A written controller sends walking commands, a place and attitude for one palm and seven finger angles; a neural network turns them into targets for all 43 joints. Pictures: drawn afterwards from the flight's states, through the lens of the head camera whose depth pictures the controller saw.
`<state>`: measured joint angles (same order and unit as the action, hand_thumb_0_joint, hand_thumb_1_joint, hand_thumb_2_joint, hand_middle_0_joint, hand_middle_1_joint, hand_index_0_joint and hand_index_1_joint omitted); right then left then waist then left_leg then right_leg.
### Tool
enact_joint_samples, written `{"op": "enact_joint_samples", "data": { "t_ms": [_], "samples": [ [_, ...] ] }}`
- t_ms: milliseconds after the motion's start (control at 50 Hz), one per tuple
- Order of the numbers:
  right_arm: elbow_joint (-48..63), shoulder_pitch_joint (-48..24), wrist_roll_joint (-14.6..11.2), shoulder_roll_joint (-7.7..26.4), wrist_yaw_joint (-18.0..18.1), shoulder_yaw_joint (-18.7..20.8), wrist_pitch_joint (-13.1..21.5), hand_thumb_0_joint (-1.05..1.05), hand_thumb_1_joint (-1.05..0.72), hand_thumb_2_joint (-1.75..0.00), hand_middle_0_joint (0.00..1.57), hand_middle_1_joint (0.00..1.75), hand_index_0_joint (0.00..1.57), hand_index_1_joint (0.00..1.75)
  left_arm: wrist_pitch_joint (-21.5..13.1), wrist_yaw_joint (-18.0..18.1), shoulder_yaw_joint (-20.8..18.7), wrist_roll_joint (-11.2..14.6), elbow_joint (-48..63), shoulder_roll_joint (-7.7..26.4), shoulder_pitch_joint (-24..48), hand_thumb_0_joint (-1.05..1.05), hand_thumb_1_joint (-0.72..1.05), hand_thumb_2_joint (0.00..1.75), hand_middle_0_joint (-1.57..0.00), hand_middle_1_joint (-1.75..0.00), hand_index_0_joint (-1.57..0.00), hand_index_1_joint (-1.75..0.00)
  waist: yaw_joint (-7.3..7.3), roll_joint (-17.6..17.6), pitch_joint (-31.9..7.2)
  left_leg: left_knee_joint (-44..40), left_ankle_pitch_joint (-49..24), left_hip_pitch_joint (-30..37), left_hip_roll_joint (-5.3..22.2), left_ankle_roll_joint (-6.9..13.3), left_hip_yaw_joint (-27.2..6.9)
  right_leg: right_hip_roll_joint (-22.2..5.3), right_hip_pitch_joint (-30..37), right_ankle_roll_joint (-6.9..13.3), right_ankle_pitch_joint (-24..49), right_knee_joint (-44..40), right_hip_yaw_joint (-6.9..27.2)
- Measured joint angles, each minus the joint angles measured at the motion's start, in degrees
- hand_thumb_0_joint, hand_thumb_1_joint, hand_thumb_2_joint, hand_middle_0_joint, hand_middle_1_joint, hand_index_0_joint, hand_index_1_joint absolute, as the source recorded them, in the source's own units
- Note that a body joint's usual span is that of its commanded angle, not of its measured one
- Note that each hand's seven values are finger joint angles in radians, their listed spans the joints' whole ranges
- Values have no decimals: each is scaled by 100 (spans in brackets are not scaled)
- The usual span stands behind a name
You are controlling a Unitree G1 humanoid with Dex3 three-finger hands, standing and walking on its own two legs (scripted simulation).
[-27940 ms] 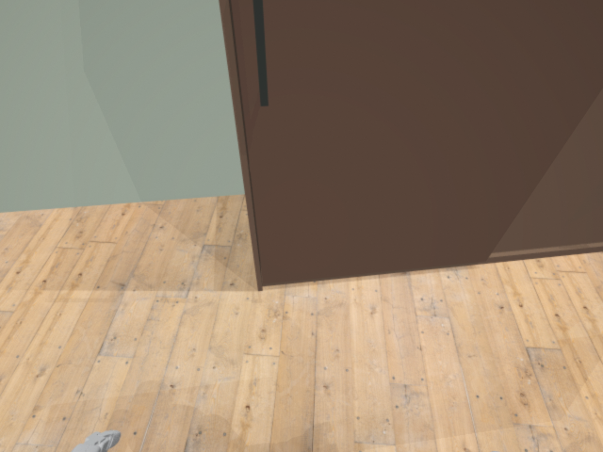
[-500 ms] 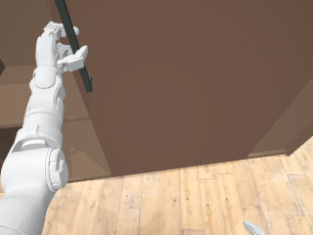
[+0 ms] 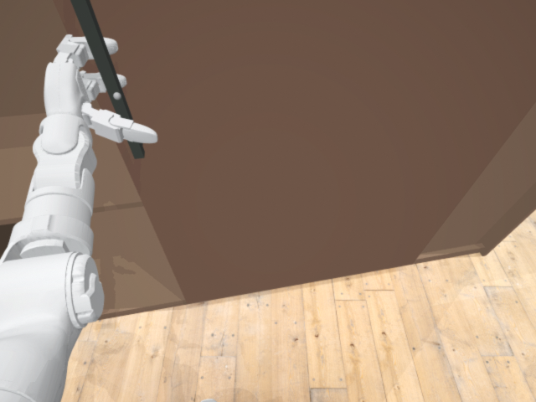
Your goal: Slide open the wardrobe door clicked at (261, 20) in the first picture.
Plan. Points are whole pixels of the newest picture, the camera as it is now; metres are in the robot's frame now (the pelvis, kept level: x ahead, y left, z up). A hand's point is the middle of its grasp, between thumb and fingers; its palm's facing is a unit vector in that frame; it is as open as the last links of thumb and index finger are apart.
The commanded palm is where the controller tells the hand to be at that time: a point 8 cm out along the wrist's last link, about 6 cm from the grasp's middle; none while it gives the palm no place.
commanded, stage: slip the hand off the handle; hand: left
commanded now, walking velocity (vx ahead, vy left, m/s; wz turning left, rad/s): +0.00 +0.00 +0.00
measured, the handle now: (107, 59) +0.53 +0.21 +0.24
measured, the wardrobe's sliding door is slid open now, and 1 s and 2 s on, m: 0.53 0.53 0.53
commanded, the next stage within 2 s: draw the hand back to the body in 1.28 s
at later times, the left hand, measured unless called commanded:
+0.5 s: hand (63, 105) +0.48 +0.27 +0.20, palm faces +0.26 -0.96 -0.14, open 14.5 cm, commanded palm +0.45 +0.30 +0.20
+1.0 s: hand (49, 137) +0.41 +0.26 +0.20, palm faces +0.24 -0.96 -0.13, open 14.7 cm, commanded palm +0.37 +0.30 +0.20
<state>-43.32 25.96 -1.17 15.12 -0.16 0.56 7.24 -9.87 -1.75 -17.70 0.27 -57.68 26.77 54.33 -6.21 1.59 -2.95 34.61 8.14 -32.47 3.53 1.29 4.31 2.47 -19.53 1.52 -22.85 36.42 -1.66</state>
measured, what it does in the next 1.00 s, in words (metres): stands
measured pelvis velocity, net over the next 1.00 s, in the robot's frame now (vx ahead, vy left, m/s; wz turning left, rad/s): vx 0.02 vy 0.01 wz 0.00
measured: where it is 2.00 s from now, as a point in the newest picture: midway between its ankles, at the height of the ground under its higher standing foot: outside the picture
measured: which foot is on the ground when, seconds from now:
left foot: down 0.00-1.00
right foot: down 0.00-1.00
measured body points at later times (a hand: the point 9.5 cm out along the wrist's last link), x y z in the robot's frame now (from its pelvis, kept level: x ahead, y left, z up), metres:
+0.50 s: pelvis +0.01 +0.00 +0.00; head +0.05 +0.01 +0.45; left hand +0.46 +0.32 +0.21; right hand +0.07 -0.28 -0.10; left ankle +0.10 +0.11 -0.72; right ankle -0.05 -0.10 -0.72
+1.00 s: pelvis +0.02 +0.01 +0.00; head +0.02 +0.00 +0.45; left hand +0.39 +0.31 +0.21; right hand +0.12 -0.25 -0.10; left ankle +0.10 +0.11 -0.72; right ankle -0.05 -0.10 -0.72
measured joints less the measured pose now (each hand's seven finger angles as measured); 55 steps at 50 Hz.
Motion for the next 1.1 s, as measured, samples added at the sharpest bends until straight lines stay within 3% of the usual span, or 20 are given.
{"op": "enact_joint_samples", "data": {
  "t_ms": [240, 400, 500, 640, 760, 880, 1100],
  "samples": [
    [400, -451, 8, -19, 114, -89, -79, 1, -91, -90, 21, 30, 20, 30, 158, -225, -168, -65, 46, 0, 1, -1, -55, 20, -40, -123, -30, -117, 103, -56, -88, 30, 92, 16, -53, 27, 31, -58, 38, -36, -66, -18, 25],
    [500, -451, -54, 79, 231, -65, -245, 0, -91, -90, 20, 30, 20, 30, 192, -366, -303, -65, 117, 362, -281, -1, -55, 20, -37, -121, -30, -117, 126, -122, -69, 65, 145, 37, -41, 11, -8, -36, 112, -22, -83, -72, -6],
    [385, -364, -87, 122, 290, -38, -278, 0, -91, -90, 20, 30, 20, 30, 125, -520, -299, 67, 67, 663, -260, -1, -55, 20, -31, -118, -28, -116, 152, -131, -6, 100, 153, -28, -45, -2, -95, -17, 118, -8, -73, -124, -88],
    [215, -249, -128, 164, 345, -30, -312, 1, -91, -90, 20, 30, 20, 30, 110, -913, -225, 324, 5, 836, -217, -1, -55, 20, -27, -116, -26, -115, 181, -83, -38, 118, 165, -102, -64, 8, -157, -18, 106, -19, -57, -196, -146],
    [327, -193, -148, 159, 321, 0, -331, 1, -91, -90, 20, 30, 20, 30, 247, -1011, -299, 520, 694, 588, -869, -1, -55, 20, -25, -115, -26, -115, 223, -14, -149, 58, 188, -8, -63, 30, -56, -40, 163, -43, -39, -257, -44],
    [494, -346, -182, 74, 309, -41, -322, 1, -91, -90, 20, 30, 20, 30, 417, -839, -479, 635, 1704, 201, -1778, -1, -55, 20, -25, -115, -26, -115, 286, 17, -205, 19, 230, 220, -56, 40, 46, -57, 344, -60, -56, -272, 58],
    [631, -908, -254, -8, 459, -192, -191, 1, -91, -90, 20, 30, 20, 30, 973, -734, -267, 853, 3016, -89, -2706, -1, -55, 20, -25, -115, -26, -115, 621, 110, -215, -80, 133, 555, -102, 15, -78, -63, 717, -40, -24, -346, -73]
  ]
}}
